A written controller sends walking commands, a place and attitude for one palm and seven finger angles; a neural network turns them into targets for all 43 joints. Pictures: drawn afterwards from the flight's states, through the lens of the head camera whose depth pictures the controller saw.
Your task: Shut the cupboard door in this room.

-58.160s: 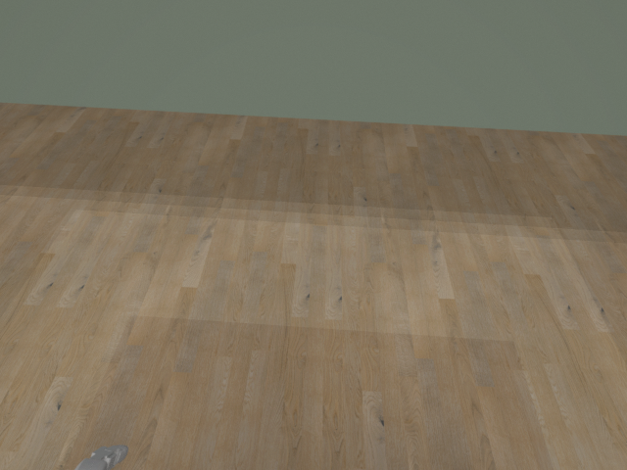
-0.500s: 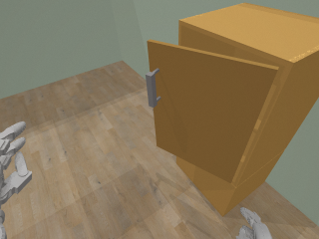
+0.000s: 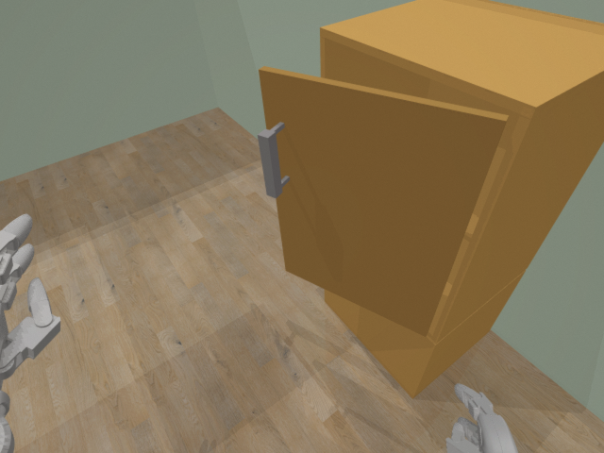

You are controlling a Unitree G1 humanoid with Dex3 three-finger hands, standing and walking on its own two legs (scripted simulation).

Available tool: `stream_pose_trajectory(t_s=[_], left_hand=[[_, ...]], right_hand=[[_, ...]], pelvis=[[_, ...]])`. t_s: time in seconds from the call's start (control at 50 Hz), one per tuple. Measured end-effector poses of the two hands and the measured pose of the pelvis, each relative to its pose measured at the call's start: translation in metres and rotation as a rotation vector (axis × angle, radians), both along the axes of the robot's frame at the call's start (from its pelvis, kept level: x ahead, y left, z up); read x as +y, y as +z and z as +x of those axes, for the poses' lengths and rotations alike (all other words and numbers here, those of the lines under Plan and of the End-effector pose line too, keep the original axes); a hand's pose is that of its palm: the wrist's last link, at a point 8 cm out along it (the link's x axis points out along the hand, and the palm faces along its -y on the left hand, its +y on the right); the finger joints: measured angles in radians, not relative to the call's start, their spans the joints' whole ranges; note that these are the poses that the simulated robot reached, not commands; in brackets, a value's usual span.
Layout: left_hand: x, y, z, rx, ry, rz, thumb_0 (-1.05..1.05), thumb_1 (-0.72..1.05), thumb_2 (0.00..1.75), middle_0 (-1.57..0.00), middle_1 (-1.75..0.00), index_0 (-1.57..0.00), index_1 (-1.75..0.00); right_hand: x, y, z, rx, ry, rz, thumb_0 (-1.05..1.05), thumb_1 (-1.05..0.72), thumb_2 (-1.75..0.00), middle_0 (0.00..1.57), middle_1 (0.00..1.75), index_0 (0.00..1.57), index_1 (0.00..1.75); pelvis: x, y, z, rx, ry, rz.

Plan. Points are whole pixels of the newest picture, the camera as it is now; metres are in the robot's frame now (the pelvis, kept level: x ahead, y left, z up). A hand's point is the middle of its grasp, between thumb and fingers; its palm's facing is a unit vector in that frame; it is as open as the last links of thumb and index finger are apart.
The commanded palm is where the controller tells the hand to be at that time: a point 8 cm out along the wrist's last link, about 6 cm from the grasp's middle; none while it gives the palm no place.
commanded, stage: step back with the hand held close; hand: left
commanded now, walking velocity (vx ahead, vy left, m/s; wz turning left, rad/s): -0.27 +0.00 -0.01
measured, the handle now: (277, 160) +0.65 +0.12 +0.05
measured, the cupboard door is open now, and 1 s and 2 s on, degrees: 23 23 23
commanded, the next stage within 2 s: stop stepping back and stand still in 1.14 s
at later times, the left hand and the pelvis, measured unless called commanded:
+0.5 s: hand out of the picture +0.14 +0.31 +0.15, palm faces +0.41 -0.78 -0.47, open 7.4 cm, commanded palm +0.08 +0.33 +0.17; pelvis -0.06 +0.04 -0.01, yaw -1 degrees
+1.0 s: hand out of the picture +0.04 +0.31 +0.16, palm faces +0.49 -0.75 -0.44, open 7.4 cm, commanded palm -0.04 +0.34 +0.17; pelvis -0.16 +0.03 -0.02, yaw +5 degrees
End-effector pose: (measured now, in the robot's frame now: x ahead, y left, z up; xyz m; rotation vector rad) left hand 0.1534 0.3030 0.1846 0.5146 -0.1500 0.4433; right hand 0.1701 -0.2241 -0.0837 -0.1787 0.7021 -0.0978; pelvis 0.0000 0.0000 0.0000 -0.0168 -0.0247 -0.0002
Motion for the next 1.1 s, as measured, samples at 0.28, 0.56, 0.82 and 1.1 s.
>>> stream_pose_trajectory(t_s=[0.28,0.56,0.82,1.1], left_hand=[[0.017,-0.011,-0.007,0.046,-0.088,0.037,0.02,0.89,0.89,-0.21,-0.3,-0.22,-0.3],[0.04,-0.018,-0.068,-0.054,-0.047,0.059,0.02,0.89,0.9,-0.21,-0.3,-0.22,-0.3],[0.026,-0.003,-0.132,-0.203,-0.017,0.097,0.02,0.89,0.9,-0.21,-0.3,-0.22,-0.3],[0.045,0.006,-0.196,-0.249,-0.04,0.174,0.02,0.89,0.9,-0.21,-0.3,-0.22,-0.3]], right_hand=[[0.0,0.005,-0.03,0.071,-0.105,-0.072,0.01,-0.9,-0.9,0.21,0.3,0.2,0.29],[0.02,0.006,-0.086,0.032,-0.062,-0.091,0.01,-0.9,-0.9,0.21,0.3,0.21,0.3],[0.012,-0.011,-0.134,0.072,0.004,-0.106,0.01,-0.9,-0.9,0.21,0.3,0.21,0.3],[0.03,-0.006,-0.181,0.019,0.018,-0.102,0.01,-0.9,-0.9,0.21,0.3,0.21,0.3]], pelvis=[[0.024,-0.005,-0.022,0.041,-0.019,0.005],[0.034,-0.015,-0.075,0.027,-0.005,-0.016],[0.023,-0.023,-0.117,0.01,0.049,-0.012],[0.027,-0.028,-0.176,0.042,0.106,-0.079]])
